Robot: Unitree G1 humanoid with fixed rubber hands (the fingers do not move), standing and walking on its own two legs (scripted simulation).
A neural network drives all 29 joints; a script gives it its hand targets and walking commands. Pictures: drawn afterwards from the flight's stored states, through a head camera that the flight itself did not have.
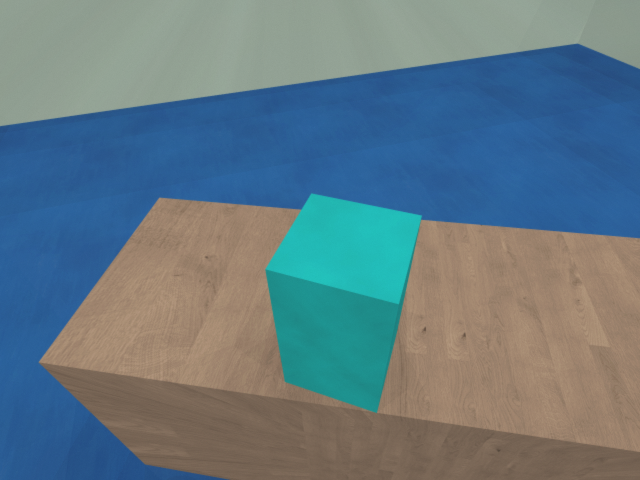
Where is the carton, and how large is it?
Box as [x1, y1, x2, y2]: [265, 193, 421, 412]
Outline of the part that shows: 311,193 265,269 284,378 287,382 376,412 397,329 421,215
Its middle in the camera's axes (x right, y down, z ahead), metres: +0.04 +0.10 +0.61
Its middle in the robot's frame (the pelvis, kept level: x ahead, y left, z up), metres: +0.41 -0.01 -0.03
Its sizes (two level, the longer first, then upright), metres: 0.165 0.162 0.295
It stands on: a pedestal, 0.59 m high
